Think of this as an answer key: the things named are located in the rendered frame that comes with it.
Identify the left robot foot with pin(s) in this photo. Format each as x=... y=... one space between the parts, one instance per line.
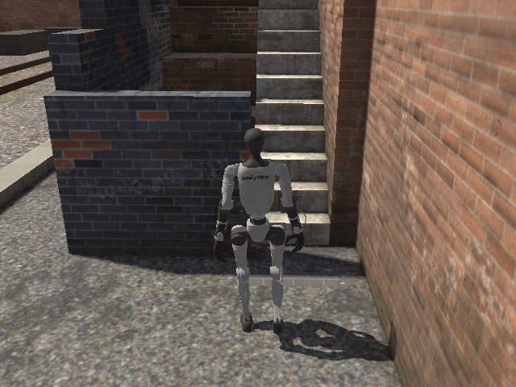
x=247 y=326

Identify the right robot hand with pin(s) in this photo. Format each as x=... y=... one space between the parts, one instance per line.
x=299 y=241

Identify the robot right forearm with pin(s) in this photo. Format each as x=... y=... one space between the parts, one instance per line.
x=294 y=219

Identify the right robot foot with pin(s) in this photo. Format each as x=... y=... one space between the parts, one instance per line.
x=277 y=326

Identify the right robot upper arm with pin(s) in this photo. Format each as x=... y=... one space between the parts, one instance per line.
x=285 y=183

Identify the robot left forearm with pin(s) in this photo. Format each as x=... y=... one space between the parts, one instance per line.
x=223 y=216

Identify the robot foot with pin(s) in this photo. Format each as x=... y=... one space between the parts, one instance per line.
x=277 y=326
x=247 y=326

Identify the left robot upper arm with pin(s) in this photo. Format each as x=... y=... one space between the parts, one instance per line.
x=228 y=185

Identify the left robot hand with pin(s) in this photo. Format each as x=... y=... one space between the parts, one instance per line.
x=218 y=251

